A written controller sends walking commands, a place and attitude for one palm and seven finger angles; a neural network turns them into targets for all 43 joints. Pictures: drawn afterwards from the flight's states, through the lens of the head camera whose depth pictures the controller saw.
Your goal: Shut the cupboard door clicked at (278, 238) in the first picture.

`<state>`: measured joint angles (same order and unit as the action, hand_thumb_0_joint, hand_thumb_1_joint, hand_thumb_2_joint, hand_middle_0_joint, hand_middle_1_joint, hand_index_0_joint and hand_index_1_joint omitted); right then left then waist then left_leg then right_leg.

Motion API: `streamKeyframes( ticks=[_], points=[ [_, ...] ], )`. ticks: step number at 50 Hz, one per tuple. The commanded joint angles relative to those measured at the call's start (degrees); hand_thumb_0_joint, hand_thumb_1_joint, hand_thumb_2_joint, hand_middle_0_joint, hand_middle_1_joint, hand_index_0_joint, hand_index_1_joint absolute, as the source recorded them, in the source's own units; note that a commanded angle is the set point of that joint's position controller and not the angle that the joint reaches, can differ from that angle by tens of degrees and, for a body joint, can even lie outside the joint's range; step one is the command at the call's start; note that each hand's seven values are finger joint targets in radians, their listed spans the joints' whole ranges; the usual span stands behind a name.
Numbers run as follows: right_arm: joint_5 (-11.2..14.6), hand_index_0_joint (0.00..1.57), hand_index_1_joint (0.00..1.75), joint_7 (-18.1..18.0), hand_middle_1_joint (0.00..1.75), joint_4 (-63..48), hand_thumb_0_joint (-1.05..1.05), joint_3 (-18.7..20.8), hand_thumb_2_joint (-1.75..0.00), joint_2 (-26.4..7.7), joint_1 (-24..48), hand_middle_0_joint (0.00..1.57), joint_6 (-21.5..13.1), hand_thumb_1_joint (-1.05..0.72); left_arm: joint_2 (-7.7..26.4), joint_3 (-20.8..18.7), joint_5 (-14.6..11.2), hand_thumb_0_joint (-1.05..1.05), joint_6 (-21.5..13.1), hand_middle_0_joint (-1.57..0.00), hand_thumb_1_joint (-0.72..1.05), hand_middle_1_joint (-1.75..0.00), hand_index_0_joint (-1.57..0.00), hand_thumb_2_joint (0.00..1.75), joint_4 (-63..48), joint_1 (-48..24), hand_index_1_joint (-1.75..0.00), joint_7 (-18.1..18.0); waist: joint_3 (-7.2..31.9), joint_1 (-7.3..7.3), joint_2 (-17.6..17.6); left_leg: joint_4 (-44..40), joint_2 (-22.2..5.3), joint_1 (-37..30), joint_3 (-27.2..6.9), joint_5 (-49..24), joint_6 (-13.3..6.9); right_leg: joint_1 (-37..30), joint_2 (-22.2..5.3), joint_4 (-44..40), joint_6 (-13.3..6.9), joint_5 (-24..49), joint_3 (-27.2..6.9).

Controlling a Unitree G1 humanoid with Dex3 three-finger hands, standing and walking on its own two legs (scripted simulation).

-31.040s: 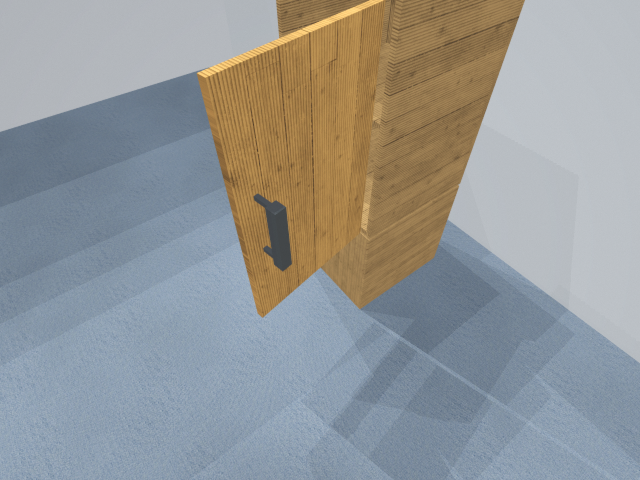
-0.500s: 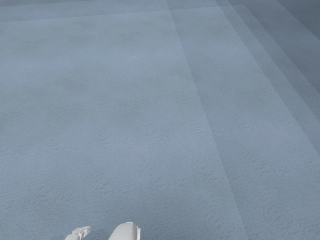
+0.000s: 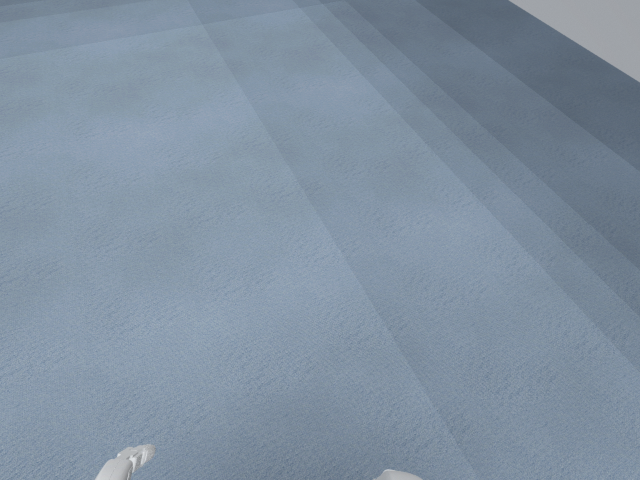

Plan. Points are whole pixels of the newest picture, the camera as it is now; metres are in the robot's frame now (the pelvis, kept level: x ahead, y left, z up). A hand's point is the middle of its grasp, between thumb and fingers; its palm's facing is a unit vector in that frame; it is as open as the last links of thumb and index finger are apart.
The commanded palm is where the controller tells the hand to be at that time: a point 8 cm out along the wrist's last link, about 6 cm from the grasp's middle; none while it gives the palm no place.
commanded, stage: turn to face it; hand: left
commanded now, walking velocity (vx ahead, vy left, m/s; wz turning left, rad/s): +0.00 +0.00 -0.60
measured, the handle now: out of the picture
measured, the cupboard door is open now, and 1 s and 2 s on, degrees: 70 70 70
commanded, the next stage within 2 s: none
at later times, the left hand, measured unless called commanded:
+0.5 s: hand (206, 450) +0.17 +0.17 -0.18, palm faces -0.26 -0.95 -0.18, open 7.4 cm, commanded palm none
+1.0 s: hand (279, 410) +0.23 +0.07 -0.16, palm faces -0.54 -0.80 -0.24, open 7.4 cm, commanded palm none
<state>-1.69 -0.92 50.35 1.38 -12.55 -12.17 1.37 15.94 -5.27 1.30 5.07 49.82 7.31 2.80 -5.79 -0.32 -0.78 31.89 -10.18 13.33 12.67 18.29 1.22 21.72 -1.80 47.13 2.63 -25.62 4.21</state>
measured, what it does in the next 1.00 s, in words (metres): steps on the spot, turning right: right foot, then left foot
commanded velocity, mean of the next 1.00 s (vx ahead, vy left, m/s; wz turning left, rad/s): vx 0.00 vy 0.00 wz -0.60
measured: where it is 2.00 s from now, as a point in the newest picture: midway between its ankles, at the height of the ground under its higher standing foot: outside the picture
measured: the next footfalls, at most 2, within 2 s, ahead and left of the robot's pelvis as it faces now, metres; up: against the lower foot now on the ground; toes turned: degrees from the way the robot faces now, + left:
right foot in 0.06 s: +0.03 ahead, -0.14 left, +0.00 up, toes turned -7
left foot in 0.40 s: +0.11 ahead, +0.10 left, +0.00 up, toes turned -9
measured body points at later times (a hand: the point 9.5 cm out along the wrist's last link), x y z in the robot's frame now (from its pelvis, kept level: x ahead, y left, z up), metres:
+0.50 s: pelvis +0.03 +0.00 -0.01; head +0.09 +0.02 +0.44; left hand +0.19 +0.22 -0.17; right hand +0.05 -0.27 -0.12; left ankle +0.07 +0.11 -0.74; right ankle -0.04 -0.11 -0.67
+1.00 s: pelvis +0.04 -0.04 +0.00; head +0.08 -0.08 +0.44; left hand +0.26 +0.11 -0.14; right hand -0.03 -0.32 -0.14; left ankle +0.11 +0.08 -0.68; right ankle -0.03 -0.12 -0.74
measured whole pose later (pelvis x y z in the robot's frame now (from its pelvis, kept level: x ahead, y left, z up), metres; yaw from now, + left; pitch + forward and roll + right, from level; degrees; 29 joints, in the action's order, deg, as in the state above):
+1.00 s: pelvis +0.04 -0.04 +0.00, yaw -34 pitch +2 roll +0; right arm -0.7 -1.0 50.1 2.7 -15.0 -8.9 3.4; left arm 12.5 -2.9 1.3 2.5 50.3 9.8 0.6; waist -5.1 -0.4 -0.7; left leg 57.3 -4.5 27.8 2.0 24.8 5.2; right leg 15.0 1.9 30.3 -1.8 -17.0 -1.3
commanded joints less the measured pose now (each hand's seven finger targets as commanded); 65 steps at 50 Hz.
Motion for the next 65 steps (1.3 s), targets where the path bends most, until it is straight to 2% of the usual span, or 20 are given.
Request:
streamKeyframes(
  ticks=[1, 3, 4, 9, 15, 18, 20, 24, 34, 36, 37, 38, 39, 41, 44, 54, 55, 57, 58, 65],
  points=[
    [0.3, 0.2, 0.3, -0.3, 0.3, -2.9, 0.0, 4.3, -0.9, -13.3, -0.1, 0.2, -0.5, -0.9, 3.6, -0.3, -0.1, 0.0, -2.8, -0.2, 0.9, -0.3, -0.2, 0.9, -3.6, 3.5, -0.3, -0.3, 10.2, 1.84, -8.2, 3.1, -8.7, -2.4, -4.1, -22.2, -3.1, -11.7, 1.9, -19.5, -2.3, 13.6, 2.6],
    [1.0, 0.2, 0.3, 0.4, 0.3, -7.0, 0.0, 2.6, -0.9, -6.0, 2.7, 0.2, -0.4, -0.9, 14.1, -2.1, 0.4, 0.0, -4.2, -0.2, 0.9, -0.3, -0.2, 0.9, -1.5, 10.8, -0.3, -1.9, 10.7, 5.6, 18.4, 28.3, 4.3, 22.2, -1.2, 18.4, 3.3, -26.3, -19.6, -26.2, -12.0, 44.2, -25.8],
    [1.1, 0.2, 0.3, -0.3, 0.3, -7.8, 0.0, 2.3, -0.9, -7.4, 4.4, 0.2, 0.5, -0.9, 14.9, -1.8, -0.5, 0.0, -3.9, -0.2, 0.9, -0.3, -0.2, 0.9, -1.5, 12.4, -0.3, -2.5, 9.9, 6.08, 13.1, 34.8, 3.8, 22.8, -9.9, 19.4, 2.9, -20.7, -22.2, -26.1, -15.8, 44.9, -25.7],
    [0.8, 0.2, 0.3, -0.2, 0.3, -4.2, 0.0, 2.4, -0.9, -7.4, 1.8, 0.2, 0.4, -0.9, 8.7, -0.6, 0.0, 0.0, -3.8, -0.2, 0.9, -0.3, -0.2, 0.9, -4.8, 0.7, -0.3, -3.4, 9.5, 0.28, 10.2, 31.7, 3.6, 18.7, -11.5, 6.7, 4.2, -14.5, -11.7, -24.5, -12.8, 38.1, -15.5],
    [1.2, 0.2, 0.3, -0.3, 0.3, -5.1, 0.0, 2.2, -0.9, -6.0, 1.7, 0.2, 0.0, -0.9, 10.2, -1.3, 0.4, 0.0, -3.4, -0.2, 0.9, -0.3, -0.2, 0.9, -4.2, 1.2, -0.3, -2.9, 8.1, 0.63, 9.0, 13.9, 7.3, 11.6, -9.7, 6.4, 3.6, -10.6, -10.9, -23.7, -13.3, 33.2, -20.7],
    [1.3, 0.2, 0.3, -0.7, 0.3, -3.4, 0.0, 2.4, -0.9, -6.9, -4.9, 0.2, -0.8, -0.9, 8.1, -1.2, -0.2, 0.0, -2.8, -0.2, 0.9, -0.3, -0.2, 0.9, -4.2, -1.4, -0.3, -2.8, 9.3, -2.68, 8.0, -5.3, 7.5, -1.9, -10.5, -5.7, 2.7, -3.4, -6.7, -17.3, -8.3, 27.2, -20.0],
    [0.1, 0.2, 0.3, -1.2, 0.3, -3.9, 0.0, 3.8, -0.9, -16.2, -6.8, 0.2, -1.6, -0.9, 2.6, -0.1, -1.0, 0.0, -2.3, -0.2, 0.9, -0.3, -0.2, 0.9, -6.1, 2.0, -0.3, -2.0, 11.0, -1.94, -19.2, -15.3, -15.1, -11.3, -31.6, -17.5, -7.0, 11.0, 5.4, 4.5, -1.6, -8.8, -6.5],
    [-0.3, 0.2, 0.3, -1.6, 0.3, -5.9, 0.0, 2.5, -0.9, -11.6, -0.2, 0.2, -1.6, -0.9, 4.1, -0.9, -0.1, 0.0, -2.0, -0.2, 0.9, -0.3, -0.2, 0.9, -4.5, 0.2, -0.3, -0.7, 7.0, -0.09, -9.7, -12.4, -11.8, -4.5, -19.9, -24.5, -9.3, 11.5, -0.2, 22.1, 0.3, -3.8, -5.8],
    [-0.2, 0.2, 0.3, -0.6, 0.3, -2.9, 0.0, 4.1, -0.9, -12.9, -2.9, 0.2, -0.6, -0.9, 1.2, 0.2, -0.2, 0.0, -2.2, -0.2, 0.9, -0.3, -0.2, 0.9, -5.3, -2.3, -0.3, -0.1, 9.0, -2.23, -13.4, -5.8, -11.0, -8.0, -6.9, -28.4, -7.1, 0.4, 1.7, -4.6, -0.7, 0.4, 2.6],
    [0.2, 0.2, 0.3, -0.3, 0.3, -3.1, 0.0, 4.4, -0.9, -13.4, -0.9, 0.2, -0.4, -0.9, 2.4, -0.1, -0.2, 0.0, -2.8, -0.2, 0.9, -0.3, -0.2, 0.9, -4.0, 2.2, -0.3, -0.3, 10.1, 0.68, -10.8, 0.7, -9.6, -5.0, -3.9, -24.2, -3.7, -7.9, 2.5, -17.0, -1.8, 11.1, 3.6],
    [0.7, 0.2, 0.3, 0.0, 0.3, -3.7, 0.0, 4.4, -0.9, -12.2, -0.2, 0.2, -0.3, -0.9, 5.6, -0.8, 0.0, 0.0, -3.3, -0.2, 0.9, -0.3, -0.2, 0.9, -2.5, 6.9, -0.3, -0.7, 11.8, 3.01, -4.0, 8.8, -7.0, 1.1, -2.2, -17.2, -0.9, -17.0, -0.8, -23.5, -3.5, 19.0, -1.4],
    [1.0, 0.2, 0.3, 0.3, 0.3, -6.3, 0.0, 3.2, -0.9, -7.0, 1.1, 0.2, -0.1, -0.9, 12.2, -1.9, 0.6, 0.0, -4.2, -0.2, 0.9, -0.3, -0.2, 0.9, -1.6, 9.8, -0.3, -1.6, 10.9, 4.69, 16.0, 22.2, 1.7, 18.2, 0.7, 12.2, 2.8, -26.6, -15.7, -27.5, -9.5, 36.0, -22.2],
    [1.1, 0.2, 0.3, -0.2, 0.3, -8.0, 0.0, 2.6, -0.9, -7.2, 4.0, 0.2, 0.4, -0.9, 14.3, -1.9, -0.4, 0.0, -4.0, -0.2, 0.9, -0.3, -0.2, 0.9, -0.9, 11.8, -0.3, -2.3, 10.1, 5.8, 15.5, 31.4, 4.1, 22.0, -7.1, 20.5, 3.2, -21.8, -21.6, -26.5, -14.8, 47.2, -25.9],
    [1.0, 0.2, 0.3, -1.1, 0.3, -7.1, 0.0, 2.6, -0.9, -7.6, 5.7, 0.2, 0.4, -0.9, 11.4, -2.0, -0.3, 0.0, -3.9, -0.2, 0.9, -0.3, -0.2, 0.9, -2.0, 7.3, -0.3, -3.4, 8.0, 3.7, 17.2, 37.6, 3.3, 27.1, -13.1, 15.0, 3.3, -21.1, -17.5, -25.8, -15.8, 44.5, -25.6],
    [0.8, 0.2, 0.3, -0.4, 0.3, -4.7, 0.0, 2.5, -0.9, -7.1, 3.3, 0.2, 0.5, -0.9, 8.1, -0.8, -0.2, 0.0, -3.9, -0.2, 0.9, -0.3, -0.2, 0.9, -3.8, 2.2, -0.3, -3.5, 9.6, 0.76, 9.7, 32.7, 3.6, 19.6, -12.0, 7.2, 4.1, -16.1, -11.7, -23.9, -13.3, 42.8, -16.7],
    [1.5, 0.2, 0.3, -0.8, 0.3, -4.6, 0.0, 2.3, -0.9, -6.3, -0.7, 0.2, -0.4, -0.9, 9.1, -1.6, -0.1, 0.0, -3.3, -0.2, 0.9, -0.3, -0.2, 0.9, -3.5, 0.8, -0.3, -3.1, 10.3, -1.18, 8.7, 0.0, 8.8, 3.4, -10.6, -1.9, 3.1, -9.9, -7.9, -18.8, -10.4, 37.1, -22.9],
    [1.3, 0.2, 0.3, -1.0, 0.3, -3.9, 0.0, 2.4, -0.9, -7.6, -3.2, 0.2, -0.9, -0.9, 7.9, -1.3, -0.5, 0.0, -3.0, -0.2, 0.9, -0.3, -0.2, 0.9, -3.8, -0.1, -0.3, -3.0, 10.8, -2.42, 6.2, -7.8, 7.2, -4.0, -11.2, -7.7, 2.5, -5.1, -5.1, -15.7, -7.7, 32.4, -20.9],
    [0.2, 0.2, 0.3, -1.2, 0.3, -4.6, 0.0, 3.7, -0.9, -16.1, -5.3, 0.2, -1.3, -0.9, 3.0, -0.2, -0.9, 0.0, -2.8, -0.2, 0.9, -0.3, -0.2, 0.9, -5.5, 3.1, -0.3, -2.2, 11.8, -1.85, -17.8, -14.1, -16.4, -12.2, -31.8, -24.4, -8.2, 9.7, 5.5, 6.3, -1.6, -10.6, -6.9],
    [-0.1, 0.2, 0.3, -1.5, 0.3, -4.7, 0.0, 3.2, -0.9, -15.3, -4.3, 0.2, -1.2, -0.9, 4.6, -0.2, -0.1, 0.0, -2.4, -0.2, 0.9, -0.3, -0.2, 0.9, -5.0, 2.2, -0.3, -2.4, 10.6, -2.27, -16.6, -13.6, -18.3, -8.2, -32.0, -25.4, -10.6, 10.0, 2.9, 16.1, -0.9, -11.5, -8.5],
    [-0.2, 0.2, 0.3, -1.4, 0.3, -4.9, 0.0, 2.7, -0.9, -11.3, -2.1, 0.2, -1.2, -0.9, 2.2, -0.5, -0.4, 0.0, -1.5, -0.2, 0.9, -0.3, -0.2, 0.9, -4.7, -1.1, -0.3, -0.3, 8.5, -1.07, -9.3, -9.7, -9.8, -9.5, -12.3, -32.9, -8.7, 9.1, -0.5, 14.4, 1.0, -2.2, -2.8]
  ],
)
